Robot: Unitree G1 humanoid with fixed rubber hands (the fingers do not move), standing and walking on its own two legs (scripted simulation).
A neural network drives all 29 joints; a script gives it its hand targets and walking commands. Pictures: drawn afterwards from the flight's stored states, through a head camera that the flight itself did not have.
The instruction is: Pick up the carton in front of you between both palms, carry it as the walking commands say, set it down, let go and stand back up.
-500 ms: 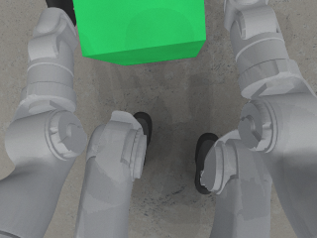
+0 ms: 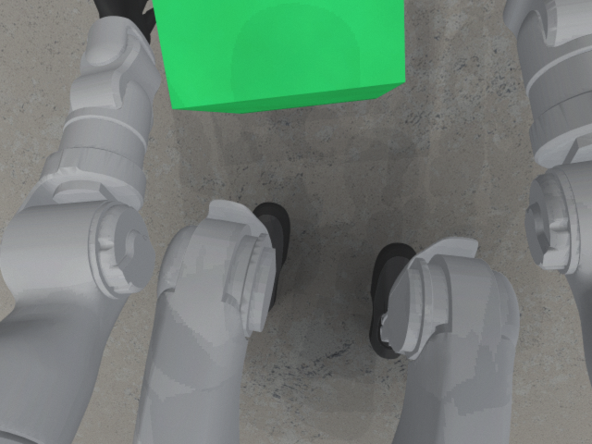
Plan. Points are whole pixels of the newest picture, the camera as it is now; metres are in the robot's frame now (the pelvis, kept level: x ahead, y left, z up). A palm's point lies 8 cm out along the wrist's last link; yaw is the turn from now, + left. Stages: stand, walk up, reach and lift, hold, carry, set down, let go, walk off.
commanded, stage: set down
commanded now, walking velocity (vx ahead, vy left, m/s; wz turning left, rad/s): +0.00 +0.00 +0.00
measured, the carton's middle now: (289, 11) +0.53 +0.10 -0.24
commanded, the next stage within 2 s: let go in 1.02 s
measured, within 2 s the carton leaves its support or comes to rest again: neither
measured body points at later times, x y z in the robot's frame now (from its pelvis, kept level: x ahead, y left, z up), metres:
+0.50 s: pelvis +0.01 +0.00 +0.10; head +0.35 +0.01 +0.39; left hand +0.51 +0.27 -0.02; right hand +0.62 -0.10 -0.02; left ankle +0.13 +0.12 -0.33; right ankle +0.09 -0.11 -0.33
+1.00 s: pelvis +0.03 +0.00 +0.23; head +0.34 +0.01 +0.56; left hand +0.50 +0.28 +0.14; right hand +0.62 -0.11 +0.14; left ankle +0.13 +0.12 -0.33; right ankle +0.09 -0.11 -0.33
